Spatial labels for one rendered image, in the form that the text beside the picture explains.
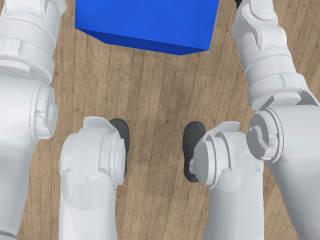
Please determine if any carton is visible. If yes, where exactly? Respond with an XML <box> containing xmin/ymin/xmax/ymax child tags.
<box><xmin>75</xmin><ymin>0</ymin><xmax>219</xmax><ymax>56</ymax></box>

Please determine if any left robot foot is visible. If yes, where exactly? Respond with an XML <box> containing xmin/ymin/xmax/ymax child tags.
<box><xmin>109</xmin><ymin>118</ymin><xmax>130</xmax><ymax>178</ymax></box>

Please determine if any robot right upper arm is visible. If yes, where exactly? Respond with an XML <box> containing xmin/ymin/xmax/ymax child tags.
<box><xmin>246</xmin><ymin>104</ymin><xmax>320</xmax><ymax>240</ymax></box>

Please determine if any robot left upper arm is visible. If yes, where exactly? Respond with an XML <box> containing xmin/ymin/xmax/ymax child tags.
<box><xmin>0</xmin><ymin>74</ymin><xmax>58</xmax><ymax>240</ymax></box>

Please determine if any right robot foot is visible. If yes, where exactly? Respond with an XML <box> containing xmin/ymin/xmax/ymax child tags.
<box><xmin>182</xmin><ymin>121</ymin><xmax>206</xmax><ymax>183</ymax></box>

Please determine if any left robot forearm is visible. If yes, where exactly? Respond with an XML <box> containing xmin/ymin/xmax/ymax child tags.
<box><xmin>0</xmin><ymin>0</ymin><xmax>67</xmax><ymax>85</ymax></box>

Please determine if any right robot forearm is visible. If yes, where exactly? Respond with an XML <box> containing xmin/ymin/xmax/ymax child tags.
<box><xmin>231</xmin><ymin>0</ymin><xmax>320</xmax><ymax>111</ymax></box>

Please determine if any robot foot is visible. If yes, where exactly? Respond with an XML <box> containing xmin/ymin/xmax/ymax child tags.
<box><xmin>182</xmin><ymin>121</ymin><xmax>206</xmax><ymax>183</ymax></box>
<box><xmin>109</xmin><ymin>118</ymin><xmax>130</xmax><ymax>178</ymax></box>

